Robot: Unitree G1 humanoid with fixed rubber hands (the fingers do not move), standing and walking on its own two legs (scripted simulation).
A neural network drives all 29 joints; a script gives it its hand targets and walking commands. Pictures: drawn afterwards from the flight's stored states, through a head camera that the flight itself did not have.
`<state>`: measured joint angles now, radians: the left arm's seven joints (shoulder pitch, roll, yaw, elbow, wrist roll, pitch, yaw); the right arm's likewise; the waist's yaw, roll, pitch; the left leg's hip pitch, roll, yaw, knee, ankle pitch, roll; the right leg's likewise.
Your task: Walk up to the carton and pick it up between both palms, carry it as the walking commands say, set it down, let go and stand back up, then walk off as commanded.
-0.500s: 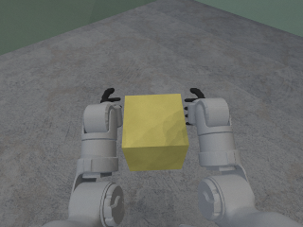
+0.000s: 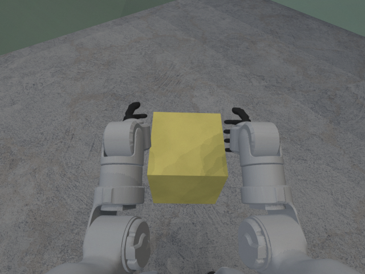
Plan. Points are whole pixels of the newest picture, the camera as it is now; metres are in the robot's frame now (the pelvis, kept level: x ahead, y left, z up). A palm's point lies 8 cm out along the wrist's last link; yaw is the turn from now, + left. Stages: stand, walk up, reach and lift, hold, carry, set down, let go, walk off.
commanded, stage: carry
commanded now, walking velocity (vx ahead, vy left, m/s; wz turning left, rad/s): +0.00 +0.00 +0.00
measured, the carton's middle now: (185, 160) +0.37 +0.00 +0.01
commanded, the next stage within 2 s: none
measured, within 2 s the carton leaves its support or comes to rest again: neither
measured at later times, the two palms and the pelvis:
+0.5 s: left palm (129, 130) +0.37 +0.12 +0.11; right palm (239, 132) +0.37 -0.11 +0.11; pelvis +0.01 +0.00 +0.00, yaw +0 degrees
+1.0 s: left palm (127, 129) +0.37 +0.13 +0.11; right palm (237, 131) +0.37 -0.10 +0.11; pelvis +0.01 +0.01 +0.00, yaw +0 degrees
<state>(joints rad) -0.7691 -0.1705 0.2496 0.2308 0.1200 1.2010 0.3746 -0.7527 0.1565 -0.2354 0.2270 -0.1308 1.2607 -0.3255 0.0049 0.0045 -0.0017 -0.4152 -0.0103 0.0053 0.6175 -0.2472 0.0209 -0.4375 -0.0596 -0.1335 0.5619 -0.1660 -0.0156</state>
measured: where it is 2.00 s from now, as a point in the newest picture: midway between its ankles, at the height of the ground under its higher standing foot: outside the picture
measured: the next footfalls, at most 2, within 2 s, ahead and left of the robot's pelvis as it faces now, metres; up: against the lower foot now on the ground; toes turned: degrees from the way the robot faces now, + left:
none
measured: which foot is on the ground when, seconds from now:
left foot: down 0.00-1.00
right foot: down 0.00-1.00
